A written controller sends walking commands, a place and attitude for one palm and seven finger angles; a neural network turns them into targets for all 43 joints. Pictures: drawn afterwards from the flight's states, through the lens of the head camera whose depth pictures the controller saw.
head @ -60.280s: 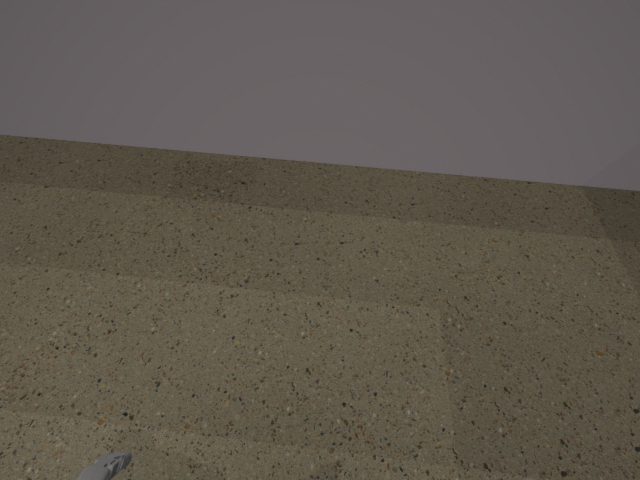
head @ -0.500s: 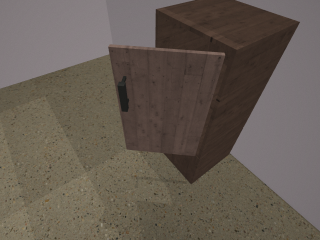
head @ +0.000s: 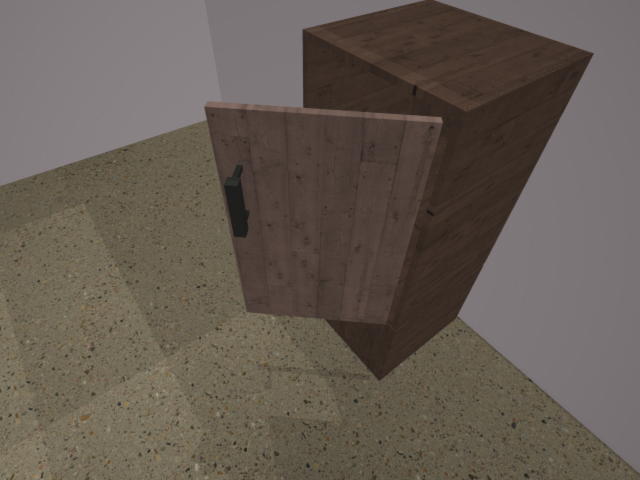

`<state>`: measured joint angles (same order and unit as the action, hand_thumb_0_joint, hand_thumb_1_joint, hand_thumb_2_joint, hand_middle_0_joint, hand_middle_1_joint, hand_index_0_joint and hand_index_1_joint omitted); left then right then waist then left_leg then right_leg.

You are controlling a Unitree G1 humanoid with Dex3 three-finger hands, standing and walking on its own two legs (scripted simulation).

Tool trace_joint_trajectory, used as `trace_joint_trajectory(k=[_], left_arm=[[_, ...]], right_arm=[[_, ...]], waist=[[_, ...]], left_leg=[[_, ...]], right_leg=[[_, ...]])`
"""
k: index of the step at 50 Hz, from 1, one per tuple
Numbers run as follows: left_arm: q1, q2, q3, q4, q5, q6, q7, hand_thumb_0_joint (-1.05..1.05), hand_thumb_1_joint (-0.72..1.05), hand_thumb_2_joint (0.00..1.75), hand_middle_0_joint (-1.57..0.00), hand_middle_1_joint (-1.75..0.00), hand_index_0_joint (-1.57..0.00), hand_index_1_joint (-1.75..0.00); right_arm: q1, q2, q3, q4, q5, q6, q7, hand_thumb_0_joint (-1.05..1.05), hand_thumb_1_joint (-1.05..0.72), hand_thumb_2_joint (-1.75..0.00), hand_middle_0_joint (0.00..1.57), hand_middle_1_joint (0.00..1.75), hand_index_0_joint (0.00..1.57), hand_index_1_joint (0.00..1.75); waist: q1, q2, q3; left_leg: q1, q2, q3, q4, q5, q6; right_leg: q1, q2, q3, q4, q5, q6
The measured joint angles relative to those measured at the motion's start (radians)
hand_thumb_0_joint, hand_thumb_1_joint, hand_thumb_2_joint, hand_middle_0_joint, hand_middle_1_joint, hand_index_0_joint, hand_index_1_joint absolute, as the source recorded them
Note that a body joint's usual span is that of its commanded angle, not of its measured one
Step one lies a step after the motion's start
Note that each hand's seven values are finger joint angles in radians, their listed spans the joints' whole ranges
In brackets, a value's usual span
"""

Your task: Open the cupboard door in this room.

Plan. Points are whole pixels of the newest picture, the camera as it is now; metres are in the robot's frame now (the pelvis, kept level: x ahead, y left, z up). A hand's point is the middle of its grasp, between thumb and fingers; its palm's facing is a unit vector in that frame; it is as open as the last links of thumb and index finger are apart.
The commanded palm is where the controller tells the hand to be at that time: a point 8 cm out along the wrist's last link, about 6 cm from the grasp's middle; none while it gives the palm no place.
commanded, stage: come to a stop and stand still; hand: left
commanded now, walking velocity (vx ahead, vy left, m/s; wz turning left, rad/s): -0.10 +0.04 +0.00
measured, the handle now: (239, 201) +0.57 +0.18 +0.00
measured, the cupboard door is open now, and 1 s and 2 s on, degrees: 47 47 47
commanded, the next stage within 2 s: look again from close up in 1.66 s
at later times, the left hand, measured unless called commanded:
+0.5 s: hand out of the picture +0.01 +0.18 -0.18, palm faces +0.02 -0.98 -0.22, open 7.4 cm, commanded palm none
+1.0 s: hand out of the picture +0.00 +0.15 -0.17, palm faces +0.00 -0.98 -0.19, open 7.3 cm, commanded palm none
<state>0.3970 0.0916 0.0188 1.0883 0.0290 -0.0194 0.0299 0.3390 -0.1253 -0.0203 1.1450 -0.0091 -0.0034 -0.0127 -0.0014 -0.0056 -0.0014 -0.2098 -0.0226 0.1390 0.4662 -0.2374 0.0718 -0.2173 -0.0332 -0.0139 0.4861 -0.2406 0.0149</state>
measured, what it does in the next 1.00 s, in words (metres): stands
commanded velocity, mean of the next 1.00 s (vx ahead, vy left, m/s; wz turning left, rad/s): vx -0.03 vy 0.00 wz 0.00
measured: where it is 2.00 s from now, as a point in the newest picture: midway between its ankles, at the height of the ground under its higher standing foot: outside the picture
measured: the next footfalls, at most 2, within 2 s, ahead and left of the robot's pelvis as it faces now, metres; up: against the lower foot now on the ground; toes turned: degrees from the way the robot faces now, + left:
none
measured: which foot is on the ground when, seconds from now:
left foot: down 0.00-1.00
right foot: down 0.00-1.00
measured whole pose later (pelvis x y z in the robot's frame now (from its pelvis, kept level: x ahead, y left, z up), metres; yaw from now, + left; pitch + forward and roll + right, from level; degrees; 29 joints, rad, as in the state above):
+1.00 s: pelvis +0.00 -0.02 +0.00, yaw +0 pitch +0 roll +1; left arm 0.30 0.15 -0.02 1.07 0.01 -0.02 0.02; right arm 0.28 -0.18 0.01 1.08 -0.01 -0.02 -0.01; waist -0.01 0.00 0.03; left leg -0.22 -0.01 0.13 0.45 -0.23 0.04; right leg -0.23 -0.02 -0.02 0.49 -0.25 0.00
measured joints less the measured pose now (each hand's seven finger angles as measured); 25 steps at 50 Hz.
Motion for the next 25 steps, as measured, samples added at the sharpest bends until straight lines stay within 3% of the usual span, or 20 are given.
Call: trace_joint_trajectory(k=[16,25], left_arm=[[-0.070,0.007,-0.006,-0.021,-0.009,0.018,0.027,0.01,0.92,0.90,-0.20,-0.30,-0.20,-0.30],[-0.099,0.060,-0.016,-0.056,-0.006,0.022,0.016,0.01,0.91,0.90,-0.20,-0.30,-0.20,-0.30]], right_arm=[[-0.080,-0.003,-0.002,-0.027,0.009,0.001,-0.021,0.01,-0.93,-0.90,0.20,0.30,0.20,0.30],[-0.062,-0.050,0.003,-0.123,-0.004,0.005,0.003,0.01,-0.92,-0.90,0.20,0.30,0.20,0.30]], waist=[[0.001,-0.006,0.070],[-0.015,0.027,0.027]], left_leg=[[0.011,0.000,0.012,-0.005,-0.010,0.000],[-0.053,0.004,-0.006,0.086,-0.037,0.008]], right_leg=[[0.001,0.000,0.013,0.005,-0.013,0.009],[-0.044,-0.002,-0.007,0.072,-0.036,-0.005]])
